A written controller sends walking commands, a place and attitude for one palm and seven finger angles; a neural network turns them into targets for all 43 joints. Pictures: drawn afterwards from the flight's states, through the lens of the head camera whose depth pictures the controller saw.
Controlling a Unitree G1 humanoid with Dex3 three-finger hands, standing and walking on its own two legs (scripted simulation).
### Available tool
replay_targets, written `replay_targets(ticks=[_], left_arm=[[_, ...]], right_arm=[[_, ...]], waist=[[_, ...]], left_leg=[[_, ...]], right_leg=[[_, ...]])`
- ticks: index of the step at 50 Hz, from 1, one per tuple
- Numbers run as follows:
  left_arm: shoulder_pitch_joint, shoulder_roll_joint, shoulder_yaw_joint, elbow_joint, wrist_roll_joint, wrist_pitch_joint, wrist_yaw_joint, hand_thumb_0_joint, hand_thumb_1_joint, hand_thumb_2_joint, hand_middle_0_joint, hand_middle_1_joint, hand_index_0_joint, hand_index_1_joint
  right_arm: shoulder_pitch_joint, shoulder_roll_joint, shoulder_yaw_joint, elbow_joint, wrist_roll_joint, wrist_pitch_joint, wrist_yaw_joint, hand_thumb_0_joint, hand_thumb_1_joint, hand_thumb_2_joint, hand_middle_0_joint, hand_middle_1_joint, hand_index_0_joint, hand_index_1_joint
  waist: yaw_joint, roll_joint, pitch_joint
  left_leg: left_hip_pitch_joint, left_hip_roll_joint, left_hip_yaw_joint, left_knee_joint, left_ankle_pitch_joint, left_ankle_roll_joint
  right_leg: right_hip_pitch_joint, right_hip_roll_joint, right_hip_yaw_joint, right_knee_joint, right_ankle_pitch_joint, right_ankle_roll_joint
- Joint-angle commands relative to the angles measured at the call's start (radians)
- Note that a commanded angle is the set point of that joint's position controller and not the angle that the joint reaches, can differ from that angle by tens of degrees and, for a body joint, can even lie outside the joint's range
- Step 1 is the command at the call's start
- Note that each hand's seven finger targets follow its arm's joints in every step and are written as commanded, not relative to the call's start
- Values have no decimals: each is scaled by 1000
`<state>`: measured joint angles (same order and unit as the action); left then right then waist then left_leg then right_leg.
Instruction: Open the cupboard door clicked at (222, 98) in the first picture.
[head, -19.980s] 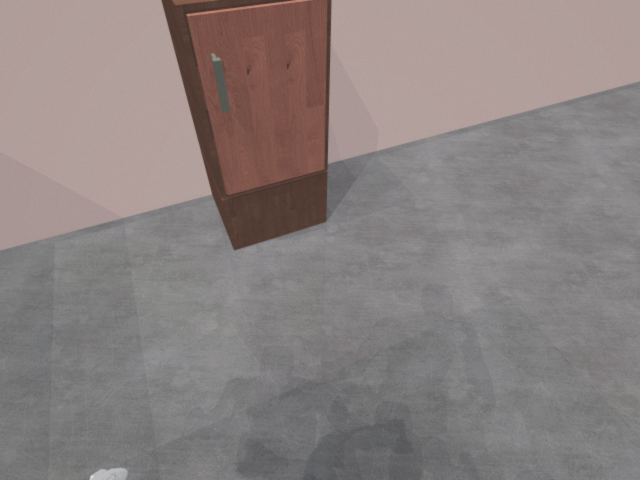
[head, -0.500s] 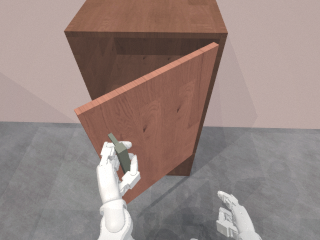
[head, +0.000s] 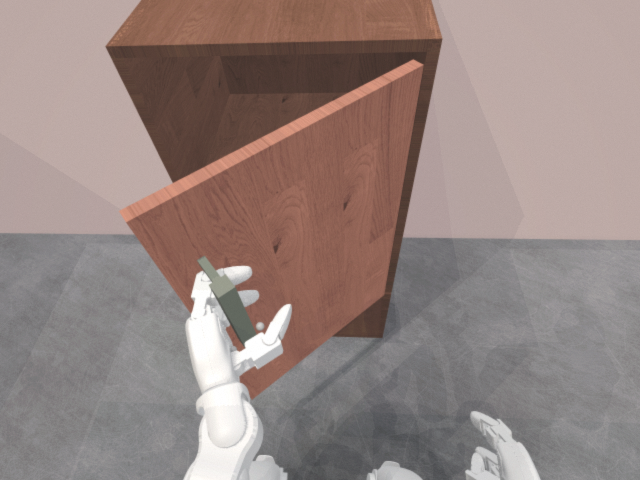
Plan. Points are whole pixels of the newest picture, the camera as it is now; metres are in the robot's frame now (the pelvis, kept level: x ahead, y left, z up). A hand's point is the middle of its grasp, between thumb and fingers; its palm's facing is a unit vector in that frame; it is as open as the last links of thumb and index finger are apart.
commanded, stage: open thumb and fingers to let go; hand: left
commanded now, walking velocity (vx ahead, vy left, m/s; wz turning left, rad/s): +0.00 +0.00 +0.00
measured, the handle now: (228, 304) +0.32 +0.13 +0.04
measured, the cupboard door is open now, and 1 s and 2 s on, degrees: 42 43 42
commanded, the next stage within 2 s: slide the hand sideways off the handle in 0.48 s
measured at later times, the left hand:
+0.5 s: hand (252, 324) +0.29 +0.10 +0.05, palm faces +0.28 -0.96 -0.01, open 14.5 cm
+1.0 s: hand (248, 359) +0.25 +0.09 +0.05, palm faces -0.12 -0.99 +0.01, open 16.2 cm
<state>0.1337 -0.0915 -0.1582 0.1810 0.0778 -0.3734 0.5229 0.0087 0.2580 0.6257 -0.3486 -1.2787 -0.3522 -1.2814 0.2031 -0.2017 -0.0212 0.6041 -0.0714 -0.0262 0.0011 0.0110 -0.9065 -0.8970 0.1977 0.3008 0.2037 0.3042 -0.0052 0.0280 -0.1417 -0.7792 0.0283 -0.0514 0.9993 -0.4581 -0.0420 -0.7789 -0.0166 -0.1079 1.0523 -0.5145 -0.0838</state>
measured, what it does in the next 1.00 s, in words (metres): shifts its weight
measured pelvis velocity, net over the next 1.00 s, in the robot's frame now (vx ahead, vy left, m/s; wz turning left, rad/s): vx -0.02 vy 0.07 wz -0.05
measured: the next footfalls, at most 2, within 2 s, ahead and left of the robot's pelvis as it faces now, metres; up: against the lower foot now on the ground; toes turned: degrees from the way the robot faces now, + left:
none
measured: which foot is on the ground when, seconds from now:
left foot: down 0.00-1.00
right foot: down 0.00-1.00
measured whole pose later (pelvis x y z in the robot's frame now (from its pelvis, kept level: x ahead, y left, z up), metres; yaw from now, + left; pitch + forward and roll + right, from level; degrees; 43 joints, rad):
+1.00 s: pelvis -0.02 +0.07 -0.01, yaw -3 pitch +12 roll -1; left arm 0.17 -0.01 -0.29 0.05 0.07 -0.31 0.21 -0.02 -0.50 0.30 -0.18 -0.35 -0.18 -0.33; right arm 0.25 -0.20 0.02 0.45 -0.02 -0.02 0.03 0.01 -0.90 -0.90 0.20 0.30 0.21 0.30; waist -0.02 0.03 -0.12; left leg -0.84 0.01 0.01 1.12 -0.50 0.02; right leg -0.82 -0.04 -0.04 1.10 -0.49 0.01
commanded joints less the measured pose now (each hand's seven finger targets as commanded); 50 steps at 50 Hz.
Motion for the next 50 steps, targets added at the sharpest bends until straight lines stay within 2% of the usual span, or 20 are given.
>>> replay_targets(ticks=[1, 3, 5, 8, 11, 17, 23, 27, 29, 30, 31, 32, 33, 34, 36, 38, 41, 43, 47, 50], left_arm=[[-176, 5, 22, -182, 2, -65, 11, 0, -360, 360, -310, -1215, -310, -1215], [-200, -14, 7, -178, 2, -64, 20, 0, -500, 300, -300, -1200, -300, -1200], [-207, -19, 6, -170, 9, -63, 32, 0, -500, 300, -300, -1200, -300, -1200], [-263, -37, -12, -152, 26, -52, 51, 0, -500, 300, -275, -1050, -275, -1050], [-263, -45, -17, -133, 45, -38, 65, 0, -500, 300, -250, -900, -250, -900], [-287, -94, -51, -128, 55, -15, 83, 0, -500, 300, -200, -600, -200, -600], [-307, -133, -75, -142, 52, 17, 101, 0, -500, 300, -150, -300, -150, -300], [-300, -146, -74, -141, 48, 37, 111, 0, -500, 300, -150, -300, -150, -300], [-330, -159, -83, -130, 47, 48, 116, 0, -500, 300, -150, -300, -150, -300], [-318, -24, -307, -166, 170, 1, -108, 0, -500, 300, -150, -300, -150, -300], [-375, 56, -217, -230, 127, -47, -234, 0, -500, 300, -150, -300, -150, -300], [-356, 81, -215, -249, 104, -74, -329, 0, -500, 300, -150, -300, -150, -300], [-355, 65, -222, -260, 58, -84, -397, 0, -500, 300, -150, -300, -150, -300], [-308, 32, -216, -258, 1, -80, -439, 0, -500, 300, -150, -300, -150, -300], [-252, -21, -198, -266, -100, -50, -459, 0, -500, 300, -150, -300, -150, -300], [-210, -20, -152, -269, -139, -22, -419, 0, -500, 300, -150, -300, -150, -300], [-167, 31, -121, -320, -76, -16, -344, 0, -500, 300, -150, -300, -150, -300], [-150, 17, -153, -332, -24, -15, -313, 0, -500, 300, -150, -300, -150, -300], [-95, 37, -151, -364, 3, -10, -299, 0, -500, 300, -150, -300, -150, -300], [-3, 43, -147, -411, -7, -3, -308, 0, -500, 300, -150, -300, -150, -300]], right_arm=[[-76, -59, -21, -151, 1, -51, -12, 0, -900, -900, 200, 300, 200, 300], [-83, -60, -19, -157, -1, -52, -11, 0, -900, -900, 200, 300, 200, 300], [-85, -59, -19, -160, -1, -53, -11, 0, -900, -900, 200, 300, 200, 300], [-84, -60, -17, -161, -3, -54, -10, 0, -900, -900, 200, 300, 200, 300], [-80, -61, -18, -165, -5, -53, -11, 0, -900, -900, 200, 300, 200, 300], [-85, -59, -13, -170, -7, -52, -2, 0, -900, -900, 200, 300, 200, 300], [-103, -62, -8, -178, -6, -52, 10, 0, -900, -900, 200, 300, 200, 300], [-119, -61, -5, -180, -4, -48, 15, 0, -900, -900, 200, 300, 200, 300], [-125, -59, -2, -176, -3, -46, 17, 0, -900, -900, 200, 300, 200, 300], [-28, -108, -7, -155, 3, -42, 19, 0, -900, -900, 200, 300, 200, 300], [-24, -106, -19, -187, 13, -36, 12, 0, -900, -900, 200, 300, 200, 300], [-32, -105, -15, -202, 20, -38, 7, 0, -900, -900, 200, 300, 200, 300], [-31, -102, -13, -216, 32, -44, 3, 0, -900, -900, 200, 300, 200, 300], [-38, -98, -8, -239, 47, -52, 0, 0, -900, -900, 200, 300, 200, 300], [-57, -96, 2, -271, 68, -66, -2, 0, -900, -900, 200, 300, 200, 300], [-59, -104, 3, -282, 69, -72, -1, 0, -900, -900, 200, 300, 200, 300], [-53, -108, 0, -302, 56, -69, 9, 0, -900, -900, 200, 300, 200, 300], [-42, -102, -1, -309, 51, -62, 19, 0, -900, -900, 200, 300, 200, 300], [-37, -102, -3, -326, 47, -51, 22, 0, -900, -900, 200, 300, 200, 300], [-32, -98, -1, -343, 50, -45, 22, 0, -900, -900, 200, 300, 200, 300]], waist=[[-12, -175, -236], [-14, -160, -227], [-11, -164, -221], [-20, -149, -211], [-16, -145, -223], [-8, -84, -238], [-7, -81, -237], [7, -72, -237], [1, -76, -222], [-105, -122, -157], [-74, -73, -239], [-54, -25, -268], [-63, -20, -260], [-48, -18, -238], [-36, -23, -210], [-29, -83, -189], [-10, -78, -214], [-17, -56, -197], [-8, -67, -210], [4, -55, -218]], left_leg=[[-12, -54, 28, -28, 128, 44], [-2, -55, 33, -32, 117, 46], [10, -56, 36, -37, 117, 47], [30, -55, 40, -43, 109, 52], [47, -53, 43, -51, 122, 53], [87, -49, 45, -69, 153, 51], [99, -43, 32, -79, 147, 46], [97, -43, 26, -89, 133, 43], [92, -43, 24, -90, 113, 42], [105, -38, 25, -62, 112, 62], [111, -41, 26, -52, 138, 68], [127, -43, 29, -51, 140, 67], [139, -42, 23, -55, 127, 66], [140, -42, 18, -71, 102, 63], [147, -38, 2, -102, 57, 58], [122, -37, -8, -112, 33, 54], [109, -37, -13, -103, 67, 51], [109, -32, -12, -96, 70, 50], [95, -31, -8, -91, 69, 49], [105, -32, 4, -91, 99, 48]], right_leg=[[286, -76, 233, -270, 349, 106], [256, -68, 217, -268, 299, 102], [240, -60, 202, -268, 268, 96], [197, -43, 165, -258, 212, 84], [188, -27, 138, -244, 207, 74], [162, -3, 79, -201, 233, 58], [128, 13, 42, -176, 198, 49], [120, 19, 32, -167, 168, 43], [107, 20, 27, -167, 148, 44], [50, 8, 64, -172, 205, 48], [85, -1, 72, -155, 250, 38], [100, -2, 77, -141, 257, 35], [92, -1, 72, -144, 239, 36], [90, 6, 63, -151, 201, 36], [84, 16, 42, -158, 137, 38], [79, 19, 29, -155, 112, 46], [76, 16, 27, -118, 129, 42], [47, 15, 28, -107, 129, 40], [57, 17, 34, -103, 127, 37], [82, 20, 36, -109, 155, 36]])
